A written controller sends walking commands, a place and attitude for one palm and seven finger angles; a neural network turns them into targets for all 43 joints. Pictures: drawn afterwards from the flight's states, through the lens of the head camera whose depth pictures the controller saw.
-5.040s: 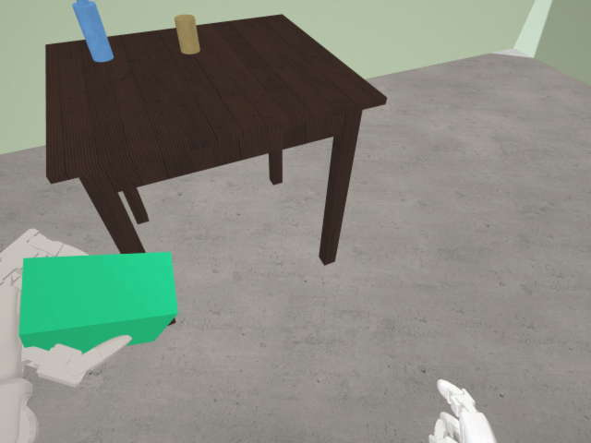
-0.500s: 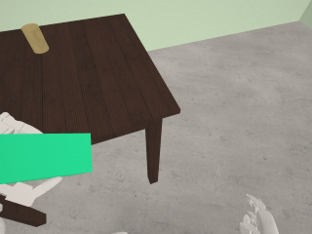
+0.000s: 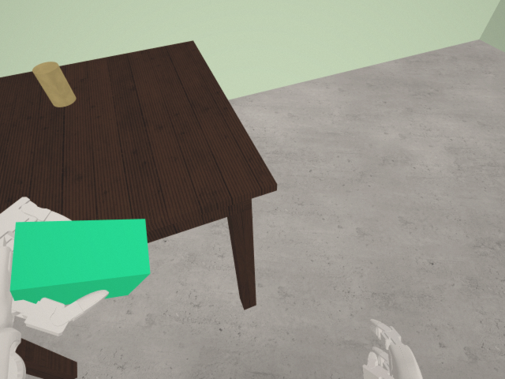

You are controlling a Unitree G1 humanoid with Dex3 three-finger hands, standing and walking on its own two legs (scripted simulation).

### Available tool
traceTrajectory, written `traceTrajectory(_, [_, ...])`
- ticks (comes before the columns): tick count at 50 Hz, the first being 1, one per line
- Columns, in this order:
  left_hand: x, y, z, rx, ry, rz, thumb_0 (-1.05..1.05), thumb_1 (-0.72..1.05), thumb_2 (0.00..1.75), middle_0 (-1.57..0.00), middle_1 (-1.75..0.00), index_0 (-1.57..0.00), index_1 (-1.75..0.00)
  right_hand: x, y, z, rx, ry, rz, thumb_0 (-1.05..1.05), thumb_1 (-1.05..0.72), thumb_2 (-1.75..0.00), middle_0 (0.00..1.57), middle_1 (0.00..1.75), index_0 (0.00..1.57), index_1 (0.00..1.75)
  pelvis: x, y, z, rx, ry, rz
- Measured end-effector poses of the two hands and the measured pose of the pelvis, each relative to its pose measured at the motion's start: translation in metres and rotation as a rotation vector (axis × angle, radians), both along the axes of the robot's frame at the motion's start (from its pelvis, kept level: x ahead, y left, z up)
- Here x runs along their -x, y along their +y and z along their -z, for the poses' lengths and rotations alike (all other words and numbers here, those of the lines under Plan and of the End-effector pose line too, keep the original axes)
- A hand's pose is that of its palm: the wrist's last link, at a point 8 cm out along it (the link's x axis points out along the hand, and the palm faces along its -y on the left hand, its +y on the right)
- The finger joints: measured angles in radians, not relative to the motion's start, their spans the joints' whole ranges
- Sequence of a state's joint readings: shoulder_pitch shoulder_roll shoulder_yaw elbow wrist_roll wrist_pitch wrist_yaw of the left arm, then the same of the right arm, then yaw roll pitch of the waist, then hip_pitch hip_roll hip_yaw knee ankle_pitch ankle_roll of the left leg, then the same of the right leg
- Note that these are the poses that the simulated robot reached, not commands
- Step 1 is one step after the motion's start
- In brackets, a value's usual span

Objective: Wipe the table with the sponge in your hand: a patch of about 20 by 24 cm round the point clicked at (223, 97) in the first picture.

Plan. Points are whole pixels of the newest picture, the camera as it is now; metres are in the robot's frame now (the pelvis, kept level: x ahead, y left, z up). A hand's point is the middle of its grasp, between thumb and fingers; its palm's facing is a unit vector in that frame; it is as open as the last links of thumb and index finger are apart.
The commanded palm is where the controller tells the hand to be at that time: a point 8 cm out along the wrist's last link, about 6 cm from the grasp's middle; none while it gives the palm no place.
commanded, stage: come to a stop and stand still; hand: left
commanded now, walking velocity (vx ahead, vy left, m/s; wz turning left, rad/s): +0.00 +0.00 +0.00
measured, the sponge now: (101, 263) +0.23 +0.20 +0.14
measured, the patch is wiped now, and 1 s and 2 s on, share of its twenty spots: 0.00 0.00 0.00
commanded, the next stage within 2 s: look again from close up in 0.66 s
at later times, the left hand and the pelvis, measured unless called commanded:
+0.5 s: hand (44, 316) +0.16 +0.22 +0.16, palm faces +0.38 -0.84 -0.38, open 10.4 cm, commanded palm +0.11 +0.27 +0.18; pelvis -0.05 -0.01 +0.00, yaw +0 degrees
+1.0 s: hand (22, 284) +0.18 +0.24 +0.18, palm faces +0.39 -0.84 -0.37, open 10.4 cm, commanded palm +0.12 +0.28 +0.18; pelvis -0.05 +0.01 +0.00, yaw -2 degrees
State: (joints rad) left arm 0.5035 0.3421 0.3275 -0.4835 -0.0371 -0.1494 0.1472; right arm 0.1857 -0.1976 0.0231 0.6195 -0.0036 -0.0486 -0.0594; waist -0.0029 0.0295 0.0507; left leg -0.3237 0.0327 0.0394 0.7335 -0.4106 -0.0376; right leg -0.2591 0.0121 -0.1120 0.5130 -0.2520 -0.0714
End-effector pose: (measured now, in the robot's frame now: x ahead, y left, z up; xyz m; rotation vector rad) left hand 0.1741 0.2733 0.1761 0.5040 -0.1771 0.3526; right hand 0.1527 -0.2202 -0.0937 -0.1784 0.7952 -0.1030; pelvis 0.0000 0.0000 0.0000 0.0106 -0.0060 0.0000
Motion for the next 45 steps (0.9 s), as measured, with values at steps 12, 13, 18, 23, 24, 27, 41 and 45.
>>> traceTrajectory(12, [0.033,0.007,-0.006,-0.003,-0.098,0.014,-0.01,-0.52,0.99,-0.69,-1.34,-0.72,-1.34,0.031,-0.024,-0.025,0.111,-0.050,0.029,0.02,-0.91,-0.90,0.20,0.30,0.20,0.30,0.027,-0.002,0.000,0.005,-0.022,0.003])
traceTrajectory(13, [0.035,0.007,-0.006,-0.006,-0.102,0.011,-0.01,-0.52,0.99,-0.69,-1.34,-0.72,-1.34,0.032,-0.023,-0.024,0.102,-0.058,0.023,0.02,-0.91,-0.90,0.20,0.30,0.20,0.30,0.030,-0.003,0.000,0.005,-0.024,0.003])
traceTrajectory(18, [0.046,-0.002,-0.001,0.018,-0.082,-0.005,-0.01,-0.52,0.99,-0.69,-1.34,-0.72,-1.34,0.039,-0.014,-0.016,0.042,-0.075,-0.001,0.02,-0.90,-0.90,0.20,0.30,0.20,0.30,0.041,-0.008,0.001,0.009,-0.026,0.009])
traceTrajectory(23, [0.053,-0.011,0.003,0.045,-0.061,0.008,-0.01,-0.52,0.99,-0.69,-1.34,-0.72,-1.34,0.053,-0.010,-0.008,0.021,-0.043,-0.008,0.02,-0.90,-0.90,0.20,0.30,0.20,0.30,0.049,-0.009,0.002,0.014,-0.028,0.004])
traceTrajectory(24, [0.055,-0.011,0.003,0.045,-0.060,0.011,-0.01,-0.52,0.99,-0.69,-1.34,-0.72,-1.34,0.057,-0.010,-0.007,0.023,-0.034,-0.007,0.02,-0.90,-0.90,0.20,0.30,0.20,0.30,0.051,-0.009,0.002,0.014,-0.031,0.003])
traceTrajectory(27, [0.058,-0.009,0.002,0.039,-0.062,0.018,-0.01,-0.52,0.99,-0.69,-1.34,-0.72,-1.34,0.066,-0.009,-0.006,0.031,-0.013,0.000,0.02,-0.90,-0.90,0.20,0.30,0.20,0.30,0.053,-0.008,0.001,0.015,-0.038,0.005])
traceTrajectory(41, [0.043,0.016,-0.023,-0.119,-0.138,0.021,-0.01,-0.52,0.99,-0.69,-1.34,-0.72,-1.34,0.074,-0.008,-0.006,0.050,-0.019,-0.039,0.02,-0.90,-0.90,0.20,0.30,0.20,0.30,0.063,-0.007,0.003,0.018,-0.028,-0.035])
traceTrajectory(45, [0.034,0.036,-0.041,-0.106,-0.259,-0.029,-0.01,-0.52,0.99,-0.69,-1.34,-0.72,-1.34,0.067,-0.006,-0.004,0.022,-0.043,-0.075,0.02,-0.90,-0.90,0.20,0.30,0.20,0.30,0.061,-0.005,0.007,0.013,-0.023,0.000])
